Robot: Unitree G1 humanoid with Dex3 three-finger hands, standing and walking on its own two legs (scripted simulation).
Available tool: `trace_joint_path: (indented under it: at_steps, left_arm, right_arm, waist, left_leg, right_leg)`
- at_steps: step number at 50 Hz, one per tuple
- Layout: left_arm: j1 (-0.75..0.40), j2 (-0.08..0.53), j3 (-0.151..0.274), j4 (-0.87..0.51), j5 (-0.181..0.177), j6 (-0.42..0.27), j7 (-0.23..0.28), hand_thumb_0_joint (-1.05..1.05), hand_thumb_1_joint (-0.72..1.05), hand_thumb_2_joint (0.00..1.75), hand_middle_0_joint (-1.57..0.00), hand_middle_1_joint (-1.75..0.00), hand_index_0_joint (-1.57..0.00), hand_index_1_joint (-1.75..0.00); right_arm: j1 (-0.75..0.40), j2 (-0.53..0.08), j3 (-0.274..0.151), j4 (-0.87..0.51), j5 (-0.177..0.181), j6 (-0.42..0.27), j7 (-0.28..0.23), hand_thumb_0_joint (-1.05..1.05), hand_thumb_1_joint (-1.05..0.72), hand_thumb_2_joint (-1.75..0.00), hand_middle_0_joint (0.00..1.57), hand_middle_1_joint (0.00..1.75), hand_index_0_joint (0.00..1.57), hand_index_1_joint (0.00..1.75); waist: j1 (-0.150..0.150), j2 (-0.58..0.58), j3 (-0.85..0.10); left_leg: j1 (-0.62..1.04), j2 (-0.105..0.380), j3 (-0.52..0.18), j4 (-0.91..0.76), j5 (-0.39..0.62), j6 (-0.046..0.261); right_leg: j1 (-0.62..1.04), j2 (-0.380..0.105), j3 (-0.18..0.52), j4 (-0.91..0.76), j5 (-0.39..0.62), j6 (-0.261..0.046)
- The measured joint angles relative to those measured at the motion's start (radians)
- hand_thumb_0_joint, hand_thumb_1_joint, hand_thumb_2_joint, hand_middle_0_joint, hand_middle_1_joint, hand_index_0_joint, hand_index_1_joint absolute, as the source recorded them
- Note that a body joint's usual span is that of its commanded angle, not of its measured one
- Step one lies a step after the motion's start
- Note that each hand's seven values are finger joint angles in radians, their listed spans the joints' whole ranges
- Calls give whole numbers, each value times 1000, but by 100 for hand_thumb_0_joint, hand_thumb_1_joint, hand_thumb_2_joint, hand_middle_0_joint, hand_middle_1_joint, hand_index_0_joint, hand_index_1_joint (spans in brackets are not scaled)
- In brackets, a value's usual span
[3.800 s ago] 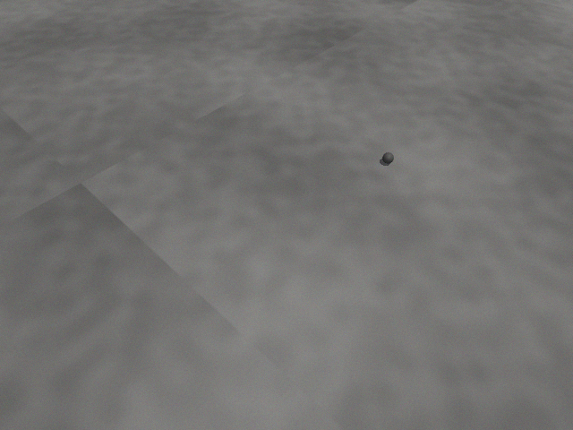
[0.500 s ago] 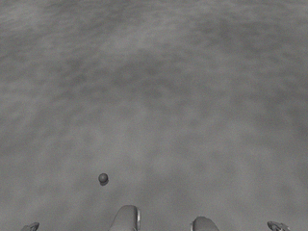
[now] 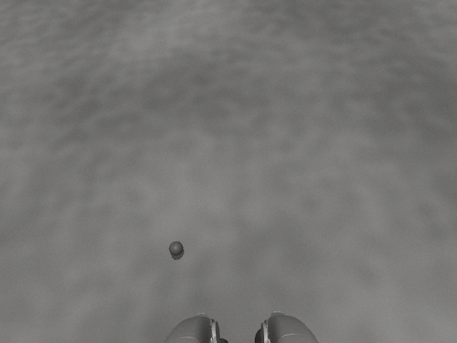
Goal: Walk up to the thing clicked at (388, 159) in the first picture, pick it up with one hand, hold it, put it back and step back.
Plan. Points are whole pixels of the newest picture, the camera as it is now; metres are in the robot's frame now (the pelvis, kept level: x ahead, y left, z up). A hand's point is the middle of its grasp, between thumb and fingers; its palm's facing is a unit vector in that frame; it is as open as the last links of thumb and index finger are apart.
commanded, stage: walk up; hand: left
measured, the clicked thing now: (176, 248) +0.50 +0.27 -0.70
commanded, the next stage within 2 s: none
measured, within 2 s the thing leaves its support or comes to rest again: neither
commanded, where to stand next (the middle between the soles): +0.08 +0.14 m, yaw -13 degrees
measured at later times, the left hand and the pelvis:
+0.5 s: hand out of the picture +0.05 +0.50 -0.12, palm faces -0.11 -0.85 -0.51, open 7.3 cm; pelvis -0.06 +0.20 +0.00, yaw -9 degrees
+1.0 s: hand (43, 324) +0.18 +0.36 -0.11, palm faces -0.30 -0.87 -0.39, open 7.3 cm; pelvis -0.01 +0.14 +0.02, yaw -18 degrees
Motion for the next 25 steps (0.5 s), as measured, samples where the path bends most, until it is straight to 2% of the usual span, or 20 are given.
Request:
trace_joint_path:
  at_steps: [2, 4, 6, 9, 12, 16, 17, 18, 19, 20, 21, 23, 25]
  left_arm:
    - [5, -11, -7, -15, 17, 5, 6, 0, 90, 90, -21, -30, -21, -30]
    - [-4, -10, -11, -16, 23, 17, 10, 0, 90, 90, -21, -30, -22, -30]
    - [-11, -12, -8, -18, 25, 20, 13, 0, 90, 90, -21, -30, -22, -30]
    - [-3, -9, -3, -22, 35, 12, 9, 0, 90, 90, -21, -30, -22, -30]
    - [3, 8, 5, -13, 51, 18, -5, 0, 90, 90, -21, -30, -22, -30]
    - [-9, 46, 21, -7, 72, 46, -35, 0, 90, 90, -21, -30, -22, -30]
    - [-19, 58, 27, -5, 72, 55, -42, 0, 90, 90, -21, -30, -22, -30]
    - [-29, 73, 36, 4, 70, 68, -44, 0, 90, 90, -21, -30, -21, -30]
    - [-29, 78, 45, 18, 65, 80, -42, 0, 90, 90, -21, -30, -21, -30]
    - [-27, 73, 48, 37, 62, 90, -38, 0, 90, 90, -21, -30, -21, -30]
    - [-28, 69, 47, 59, 59, 95, -40, 0, 90, 90, -21, -30, -21, -30]
    - [-33, 75, 44, 92, 45, 89, -60, 0, 90, 90, -20, -30, -21, -30]
    - [-32, 86, 51, 106, 33, 80, -85, 0, 91, 90, -20, -30, -21, -30]
  right_arm:
    - [-22, -6, -6, 5, 5, 15, -9, 1, -90, -90, 21, 30, 21, 30]
    - [-24, 0, -8, 9, 2, 26, -16, 1, -90, -90, 21, 30, 21, 30]
    - [-30, -8, -8, 18, 3, 31, -7, 1, -90, -90, 21, 30, 21, 30]
    - [-54, -33, -15, 16, 3, 31, 11, 1, -90, -90, 21, 30, 21, 30]
    - [-82, -59, -24, 24, 19, 19, 17, 1, -90, -90, 21, 30, 21, 30]
    - [-79, -78, -24, 65, 51, -14, 7, 0, -90, -90, 20, 30, 21, 30]
    - [-71, -75, -25, 81, 54, -28, -1, 0, -90, -90, 20, 30, 21, 30]
    - [-65, -58, -22, 102, 52, -40, -11, 0, -90, -90, 20, 30, 21, 30]
    - [-47, -45, -14, 115, 46, -50, -19, 0, -90, -90, 20, 30, 21, 30]
    - [-26, -37, -2, 133, 46, -60, -24, 0, -90, -90, 20, 30, 21, 30]
    - [-10, -27, 10, 160, 48, -66, -29, 0, -90, -90, 20, 30, 21, 30]
    - [13, 7, 29, 215, 41, -75, -37, 0, -90, -90, 21, 30, 21, 30]
    - [31, 40, 46, 246, 39, -95, -42, 1, -90, -90, 21, 30, 21, 30]
  waist:
    - [12, 36, 28]
    - [20, 41, 22]
    - [32, 41, 7]
    - [44, 38, -20]
    - [54, 32, -47]
    - [70, 10, -92]
    - [72, -8, -95]
    - [78, -49, -88]
    - [81, -69, -96]
    - [72, -66, -113]
    - [54, -55, -126]
    - [31, -69, -138]
    - [25, -110, -135]
  left_leg:
    - [-49, -9, -76, 149, -67, -36]
    - [-106, -17, -120, 301, -107, -54]
    - [-143, 2, -152, 401, -77, -61]
    - [-153, 43, -201, 447, -8, -63]
    - [-99, 83, -217, 370, 7, -63]
    - [71, 80, -162, 58, -111, -75]
    - [104, 62, -140, 7, -126, -101]
    - [117, 34, -107, 17, -128, -117]
    - [119, 26, -84, 36, -132, -122]
    - [118, 35, -82, 50, -137, -119]
    - [122, 48, -92, 48, -136, -108]
    - [150, 62, -96, -1, -109, -93]
    - [184, 66, -76, -70, -72, -94]
  right_leg:
    - [-6, 12, 9, 33, 1, -2]
    - [-9, -14, 20, 50, 5, 9]
    - [-11, -46, 44, 49, 17, 24]
    - [-39, -91, 102, 58, 33, 49]
    - [-83, -122, 171, 76, 41, 64]
    - [-148, -137, 266, 113, 36, 69]
    - [-162, -141, 296, 141, 2, 65]
    - [-170, -139, 355, 183, -76, 46]
    - [-185, -109, 395, 248, -137, 39]
    - [-195, -71, 389, 308, -151, 41]
    - [-194, -44, 354, 347, -141, 46]
    - [-194, -21, 287, 393, -75, 59]
    - [-190, -10, 255, 398, -17, 62]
